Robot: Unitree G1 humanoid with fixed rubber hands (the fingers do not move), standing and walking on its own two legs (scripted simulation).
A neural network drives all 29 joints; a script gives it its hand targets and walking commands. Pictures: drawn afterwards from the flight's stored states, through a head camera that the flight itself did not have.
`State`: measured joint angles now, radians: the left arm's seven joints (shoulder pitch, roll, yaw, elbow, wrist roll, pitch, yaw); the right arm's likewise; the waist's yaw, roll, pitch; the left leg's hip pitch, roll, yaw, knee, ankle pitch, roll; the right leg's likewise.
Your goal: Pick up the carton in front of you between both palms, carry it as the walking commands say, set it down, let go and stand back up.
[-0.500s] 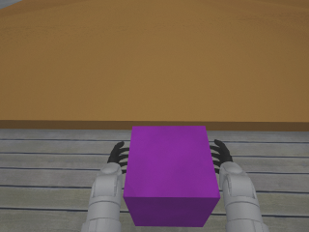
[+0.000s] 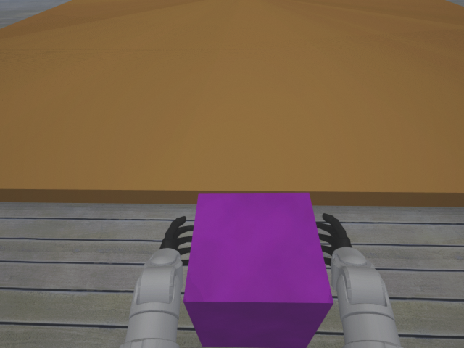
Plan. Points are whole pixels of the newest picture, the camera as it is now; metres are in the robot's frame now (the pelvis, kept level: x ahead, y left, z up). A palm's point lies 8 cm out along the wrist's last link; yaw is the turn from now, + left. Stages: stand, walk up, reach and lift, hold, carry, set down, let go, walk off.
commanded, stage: hold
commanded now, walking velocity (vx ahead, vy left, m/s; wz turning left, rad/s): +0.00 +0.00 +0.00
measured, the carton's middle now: (253, 272) +0.30 +0.00 -0.03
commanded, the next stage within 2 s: carry in 1.02 s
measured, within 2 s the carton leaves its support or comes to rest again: neither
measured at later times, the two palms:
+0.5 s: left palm (168, 257) +0.28 +0.15 +0.05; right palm (342, 256) +0.28 -0.15 +0.05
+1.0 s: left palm (168, 256) +0.28 +0.15 +0.05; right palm (342, 255) +0.28 -0.15 +0.05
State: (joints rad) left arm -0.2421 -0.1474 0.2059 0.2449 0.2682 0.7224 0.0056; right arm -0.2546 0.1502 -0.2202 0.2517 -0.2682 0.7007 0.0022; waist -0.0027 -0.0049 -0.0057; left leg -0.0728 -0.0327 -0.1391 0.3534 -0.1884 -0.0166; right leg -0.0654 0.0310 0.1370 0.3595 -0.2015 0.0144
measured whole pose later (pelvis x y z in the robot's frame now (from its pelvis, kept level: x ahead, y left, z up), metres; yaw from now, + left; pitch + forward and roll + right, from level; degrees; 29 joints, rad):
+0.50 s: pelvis -0.01 +0.00 +0.00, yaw +0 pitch -7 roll +0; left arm -0.30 -0.16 0.25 0.26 0.29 0.77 -0.01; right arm -0.31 0.16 -0.26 0.27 -0.29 0.74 0.02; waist 0.00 0.00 0.02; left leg -0.06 -0.03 -0.13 0.37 -0.18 -0.02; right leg -0.05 0.03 0.13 0.37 -0.19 0.02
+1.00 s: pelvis +0.00 +0.00 +0.00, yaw +0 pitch -7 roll +0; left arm -0.26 -0.15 0.21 0.22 0.28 0.78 0.00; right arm -0.27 0.15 -0.22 0.23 -0.28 0.76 0.01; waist 0.00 0.00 0.01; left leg -0.04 -0.03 -0.13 0.34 -0.18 -0.02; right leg -0.03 0.03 0.13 0.34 -0.19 0.01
